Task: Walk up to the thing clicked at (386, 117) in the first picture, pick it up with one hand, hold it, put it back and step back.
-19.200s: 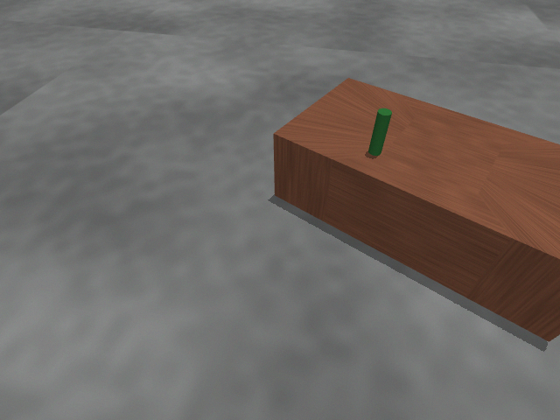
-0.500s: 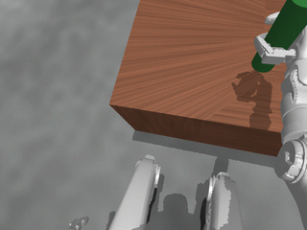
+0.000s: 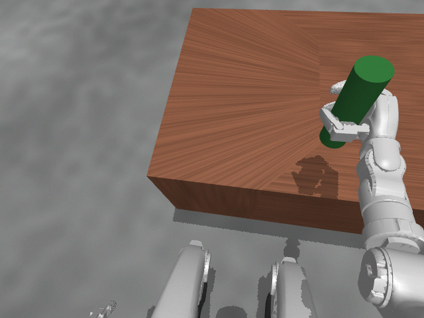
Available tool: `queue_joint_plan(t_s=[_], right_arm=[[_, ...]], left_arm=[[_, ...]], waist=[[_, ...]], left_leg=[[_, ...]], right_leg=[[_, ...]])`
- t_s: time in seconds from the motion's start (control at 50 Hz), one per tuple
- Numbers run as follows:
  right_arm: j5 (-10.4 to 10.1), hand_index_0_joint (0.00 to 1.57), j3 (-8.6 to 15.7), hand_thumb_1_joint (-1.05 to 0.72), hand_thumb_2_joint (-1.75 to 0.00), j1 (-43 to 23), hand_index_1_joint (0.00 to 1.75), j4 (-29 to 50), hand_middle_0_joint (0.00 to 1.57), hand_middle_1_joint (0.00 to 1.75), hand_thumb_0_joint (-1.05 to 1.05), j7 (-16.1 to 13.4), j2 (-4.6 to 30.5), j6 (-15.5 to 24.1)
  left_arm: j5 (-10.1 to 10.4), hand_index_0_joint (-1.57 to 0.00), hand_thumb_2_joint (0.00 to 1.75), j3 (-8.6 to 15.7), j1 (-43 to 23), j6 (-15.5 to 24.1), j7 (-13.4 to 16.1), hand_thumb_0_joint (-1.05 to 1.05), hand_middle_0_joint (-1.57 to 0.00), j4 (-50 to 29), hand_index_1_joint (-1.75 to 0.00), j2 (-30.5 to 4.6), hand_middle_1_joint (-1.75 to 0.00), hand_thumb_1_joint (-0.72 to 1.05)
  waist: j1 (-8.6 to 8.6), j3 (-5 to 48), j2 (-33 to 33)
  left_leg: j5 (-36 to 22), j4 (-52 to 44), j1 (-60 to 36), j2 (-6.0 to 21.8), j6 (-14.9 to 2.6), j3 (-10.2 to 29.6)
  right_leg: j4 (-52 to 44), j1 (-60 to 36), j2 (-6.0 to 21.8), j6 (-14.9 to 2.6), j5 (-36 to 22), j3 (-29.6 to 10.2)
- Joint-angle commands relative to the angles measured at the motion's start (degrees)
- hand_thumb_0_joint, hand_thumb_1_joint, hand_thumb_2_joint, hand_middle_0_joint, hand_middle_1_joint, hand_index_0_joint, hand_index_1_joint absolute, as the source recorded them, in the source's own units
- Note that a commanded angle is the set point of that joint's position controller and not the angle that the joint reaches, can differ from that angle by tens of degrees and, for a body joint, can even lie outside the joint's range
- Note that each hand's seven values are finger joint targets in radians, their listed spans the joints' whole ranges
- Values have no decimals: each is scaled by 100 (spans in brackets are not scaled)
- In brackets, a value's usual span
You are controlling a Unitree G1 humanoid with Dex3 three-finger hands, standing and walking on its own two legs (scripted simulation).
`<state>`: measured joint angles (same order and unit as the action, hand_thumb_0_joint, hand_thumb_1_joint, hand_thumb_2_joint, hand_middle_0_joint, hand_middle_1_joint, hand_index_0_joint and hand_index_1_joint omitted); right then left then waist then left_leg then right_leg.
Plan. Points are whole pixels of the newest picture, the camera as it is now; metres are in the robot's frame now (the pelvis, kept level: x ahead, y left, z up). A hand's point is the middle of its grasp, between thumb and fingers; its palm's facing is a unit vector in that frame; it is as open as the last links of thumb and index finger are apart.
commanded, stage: lift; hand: right
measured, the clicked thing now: (349, 109) +0.51 -0.16 +0.04
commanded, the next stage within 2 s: hold in 1.20 s
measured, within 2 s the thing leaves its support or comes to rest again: neither
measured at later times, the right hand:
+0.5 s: hand (382, 134) +0.41 -0.17 +0.11, palm faces +0.06 +1.00 -0.02, open 7.1 cm
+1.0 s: hand (403, 142) +0.38 -0.17 +0.15, palm faces +0.05 +1.00 -0.01, open 7.1 cm
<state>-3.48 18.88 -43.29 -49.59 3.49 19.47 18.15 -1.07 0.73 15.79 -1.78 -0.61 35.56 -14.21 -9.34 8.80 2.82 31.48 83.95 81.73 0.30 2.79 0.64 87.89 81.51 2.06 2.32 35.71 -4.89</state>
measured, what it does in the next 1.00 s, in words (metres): rises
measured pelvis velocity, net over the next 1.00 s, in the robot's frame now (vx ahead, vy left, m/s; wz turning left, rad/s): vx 0.04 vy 0.00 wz -0.02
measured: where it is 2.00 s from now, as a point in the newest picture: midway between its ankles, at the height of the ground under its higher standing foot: outside the picture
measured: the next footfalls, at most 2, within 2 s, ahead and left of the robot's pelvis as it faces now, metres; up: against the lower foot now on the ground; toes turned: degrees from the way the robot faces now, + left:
none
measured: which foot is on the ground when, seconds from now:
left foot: down 0.00-1.00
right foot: down 0.00-1.00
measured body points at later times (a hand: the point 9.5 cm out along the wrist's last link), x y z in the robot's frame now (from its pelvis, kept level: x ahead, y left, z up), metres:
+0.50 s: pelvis +0.02 +0.00 +0.08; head +0.12 -0.01 +0.52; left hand +0.14 +0.27 -0.03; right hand +0.40 -0.22 +0.12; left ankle +0.06 +0.15 -0.56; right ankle +0.04 -0.14 -0.56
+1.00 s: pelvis +0.04 +0.00 +0.12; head +0.11 +0.00 +0.56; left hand +0.16 +0.26 +0.00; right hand +0.37 -0.22 +0.15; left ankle +0.06 +0.15 -0.56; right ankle +0.04 -0.14 -0.56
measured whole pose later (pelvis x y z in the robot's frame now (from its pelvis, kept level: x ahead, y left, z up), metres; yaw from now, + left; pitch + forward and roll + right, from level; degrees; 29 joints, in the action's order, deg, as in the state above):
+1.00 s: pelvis +0.04 +0.00 +0.12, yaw -1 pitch +12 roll +1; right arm -10.2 9.2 -10.4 -27.3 7.0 11.7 20.3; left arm 1.1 1.2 13.1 3.1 2.1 38.4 -13.0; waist -2.5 4.2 0.8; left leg 24.7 55.1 42.5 1.0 2.2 0.8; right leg 57.5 41.7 2.5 2.2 28.0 -2.8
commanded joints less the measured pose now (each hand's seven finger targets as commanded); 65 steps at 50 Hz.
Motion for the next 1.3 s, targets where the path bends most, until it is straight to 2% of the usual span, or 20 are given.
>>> queue_joint_plan(t_s=[0.0, 0.14, 0.28, 0.3, 0.32, 0.38, 0.46, 0.54, 0.74, 0.76, 0.86, 0.88, 0.9, 0.92, 0.98, 1.0, 1.02, 1.14, 1.22, 1.28], right_arm=[[-257, 137, 97, -41, -131, -2413, 143, 2160, 135, 143, 0, -104, 1121, 622], [-322, 136, -226, -43, -131, -1103, 142, 2422, 134, 142, 0, -61, 635, 623], [-468, 136, -518, -45, -131, -545, 142, 2771, 134, 142, 0, 81, 275, 637], [-464, 137, -421, -49, -131, -698, 142, 2923, 135, 142, 0, 74, 453, 668], [-479, 137, -442, -48, -131, -181, 142, 2854, 135, 142, 0, 111, 332, 668], [-526, 135, -391, -49, -129, 51, 140, 2973, 134, 140, 0, 153, 362, 719], [-630, 135, -439, -49, -129, -109, 140, 3365, 133, 140, 0, 156, 346, 770], [-652, 135, -590, -50, -129, 645, 140, 3093, 133, 140, 0, 220, 110, 708], [-767, 135, -582, -53, -129, 1082, 139, 3574, 133, 139, 0, 277, 116, 776], [-746, 134, -531, -52, -129, 1001, 139, 3913, 133, 139, 0, 271, 245, 816], [-799, 136, -650, -53, -131, 1403, 142, 3744, 134, 142, 0, 304, 12, 791], [-805, 135, -586, -53, -130, 1241, 140, 4160, 134, 140, 0, 292, 184, 826], [-794, 135, -600, -50, -129, 1343, 140, 3801, 133, 140, 0, 311, 104, 793], [-800, 135, -729, -50, -129, 1504, 140, 3762, 133, 140, 0, 343, -30, 777], [-809, 136, -653, -53, -131, 1441, 141, 4058, 135, 141, 0, 367, 118, 832], [-796, 136, -704, -53, -131, 1485, 141, 3889, 135, 141, 0, 395, 44, 795], [-825, 135, -708, -52, -130, 1829, 140, 3812, 134, 140, 0, 422, -19, 761], [-864, 135, -693, -54, -131, 1792, 141, 3829, 134, 141, 0, 479, -43, 721], [-850, 136, -644, -56, -131, 1827, 140, 4182, 134, 140, 0, 474, 83, 751], [-886, 135, -743, -56, -131, 1930, 140, 4174, 134, 140, 0, 485, -80, 705]], left_arm=[[37, -18, 91, 337, 655, 181, 160, 0, -18, -376, -29, -967, -28, 89], [76, -17, 91, 421, 515, 340, 239, 0, -18, -354, -29, -952, -28, 89], [100, -17, 91, 431, 335, 480, 265, 0, -18, -285, -29, -930, -28, 89], [98, -17, 91, 397, 258, 488, 258, 0, -18, -291, -29, -900, -28, 90], [107, -17, 92, 389, 216, 518, 247, 0, -18, -353, -29, -882, -28, 89], [112, -17, 91, 322, 72, 553, 239, 0, -18, -420, -29, -795, -28, 89], [122, -17, 91, 356, 20, 598, 280, 0, -18, -330, -29, -796, -28, 89], [143, -17, 90, 408, 18, 633, 315, 0, -18, -279, -29, -839, -28, 89], [186, -18, 89, 353, -179, 680, 314, 0, -18, -345, -29, -776, -29, 91], [179, -17, 90, 352, -188, 674, 320, 0, -18, -376, -29, -767, -29, 90], [188, -17, 90, 375, -124, 683, 365, 0, -18, -279, -29, -767, -29, 90], [193, -18, 90, 317, -223, 690, 359, 0, -18, -361, -29, -712, -29, 89], [195, -18, 90, 328, -163, 682, 374, 0, -18, -316, -29, -730, -29, 90], [193, -18, 90, 333, -206, 682, 367, 0, -18, -309, -29, -734, -29, 89], [202, -18, 90, 343, -215, 677, 384, 0, -18, -322, -29, -755, -29, 89], [200, -18, 90, 330, -201, 672, 393, 0, -18, -305, -29, -706, -29, 89], [205, -18, 90, 348, -229, 676, 384, 0, -18, -318, -29, -751, -29, 88], [212, -18, 90, 352, -266, 673, 374, 0, -18, -320, -29, -734, -29, 90], [213, -19, 90, 329, -359, 675, 382, 0, -19, -393, -30, -711, -30, 89], [210, -19, 90, 345, -384, 701, 384, 0, -19, -411, -30, -710, -30, 89]], waist=[[55, 3475, 390], [204, 2925, 206], [242, 2447, 201], [307, 2319, 316], [407, 2360, 305], [477, 2348, 212], [465, 2191, 141], [449, 1942, -109], [645, 1681, -141], [698, 1960, 5], [598, 1721, -146], [750, 1797, 89], [627, 1750, -198], [652, 1588, -84], [736, 1781, 40], [644, 1606, -127], [756, 1512, -108], [695, 1434, -224], [852, 1457, -45], [764, 1433, -153]], left_leg=[[-1626, -1391, -2733, -102, -406, -302], [-1702, -1938, -3249, -105, -401, -305], [-1958, -2368, -3573, -96, -382, -281], [-1785, -2424, -3552, -107, -396, -299], [-1810, -2489, -3729, -97, -386, -310], [-1834, -2682, -4009, -106, -364, -294], [-1834, -2902, -4223, -94, -358, -233], [-2074, -3065, -4484, -90, -319, -249], [-2015, -3425, -4900, -87, -306, -256], [-2183, -3410, -5010, -71, -312, -217], [-2409, -3508, -5028, -80, -298, -247], [-2473, -3517, -5184, -65, -310, -218], [-2490, -3540, -5156, -75, -293, -224], [-2456, -3555, -5092, -79, -304, -235], [-2584, -3567, -5213, -71, -315, -226], [-2572, -3602, -5197, -79, -304, -243], [-2566, -3619, -5267, -74, -312, -241], [-2678, -3719, -5358, -55, -281, -212], [-2434, -3800, -5453, -47, -304, -191], [-2543, -3834, -5490, -42, -277, -197]], right_leg=[[-1543, -2456, -101, -322, -1599, 263], [-2182, -3099, -103, -296, -1721, 273], [-2611, -3653, -96, -273, -2007, 303], [-2770, -3729, -92, -248, -1869, 278], [-2853, -3807, -108, -239, -1908, 283], [-2988, -3954, -120, -256, -1906, 340], [-3126, -4087, -126, -273, -1845, 386], [-3269, -4201, -147, -283, -2076, 415], [-3704, -4597, -141, -266, -2053, 427], [-3679, -4774, -149, -255, -2231, 444], [-3766, -4991, -121, -254, -2522, 429], [-3802, -4997, -135, -237, -2574, 461], [-3786, -5022, -114, -261, -2589, 438], [-3852, -4998, -115, -240, -2596, 439], [-3876, -5284, -99, -211, -2822, 442], [-3891, -5162, -99, -234, -2797, 433], [-3946, -5136, -104, -218, -2785, 441], [-3974, -5165, -117, -253, -2832, 470], [-4084, -5274, -124, -234, -2578, 487], [-4078, -5285, -132, -252, -2644, 491]])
